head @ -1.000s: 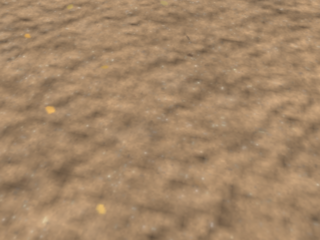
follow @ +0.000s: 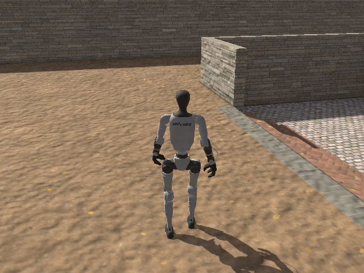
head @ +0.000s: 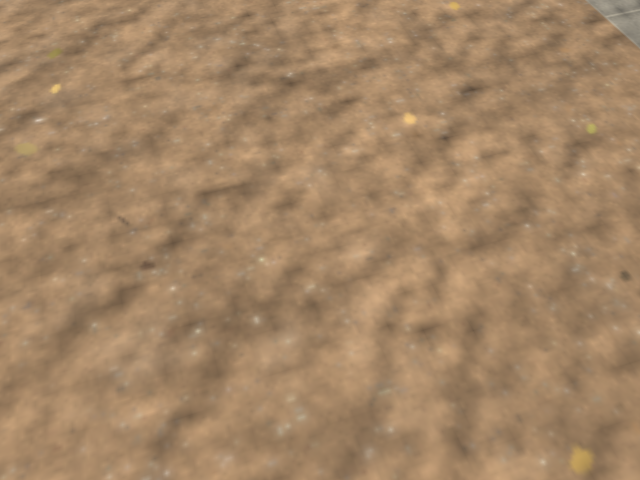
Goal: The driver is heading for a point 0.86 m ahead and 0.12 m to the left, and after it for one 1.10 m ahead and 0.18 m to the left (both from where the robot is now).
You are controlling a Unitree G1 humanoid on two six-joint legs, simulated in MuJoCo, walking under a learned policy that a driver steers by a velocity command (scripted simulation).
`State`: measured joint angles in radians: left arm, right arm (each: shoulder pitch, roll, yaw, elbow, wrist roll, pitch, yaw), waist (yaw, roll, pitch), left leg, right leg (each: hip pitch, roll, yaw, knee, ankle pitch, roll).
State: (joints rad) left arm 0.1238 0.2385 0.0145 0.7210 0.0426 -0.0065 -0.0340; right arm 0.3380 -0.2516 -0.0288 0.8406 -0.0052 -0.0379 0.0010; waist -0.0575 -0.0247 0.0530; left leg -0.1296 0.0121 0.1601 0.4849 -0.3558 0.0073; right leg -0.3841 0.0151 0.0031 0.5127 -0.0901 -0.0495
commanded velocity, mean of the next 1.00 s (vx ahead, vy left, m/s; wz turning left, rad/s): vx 0.28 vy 0.00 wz -0.04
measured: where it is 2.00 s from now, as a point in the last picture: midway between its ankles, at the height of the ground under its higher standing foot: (331, 456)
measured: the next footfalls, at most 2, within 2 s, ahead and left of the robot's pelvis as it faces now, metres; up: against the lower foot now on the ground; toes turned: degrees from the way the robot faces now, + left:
left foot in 0.38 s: +0.07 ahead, +0.11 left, +0.00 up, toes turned +1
right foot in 0.80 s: +0.35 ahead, -0.11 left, +0.00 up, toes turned -4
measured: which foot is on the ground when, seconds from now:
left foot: down 0.00-0.00, up 0.02-0.36, down 0.38-0.80, up 0.82-1.00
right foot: down 0.00-0.36, up 0.38-0.78, down 0.80-1.00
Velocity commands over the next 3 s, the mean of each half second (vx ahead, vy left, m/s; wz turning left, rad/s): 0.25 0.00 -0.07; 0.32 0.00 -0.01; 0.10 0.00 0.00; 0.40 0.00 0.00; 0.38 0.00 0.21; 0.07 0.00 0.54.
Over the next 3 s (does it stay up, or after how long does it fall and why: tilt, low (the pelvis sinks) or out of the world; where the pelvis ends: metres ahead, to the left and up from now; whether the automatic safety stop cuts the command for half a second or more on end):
stays up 0.84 0.01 0.01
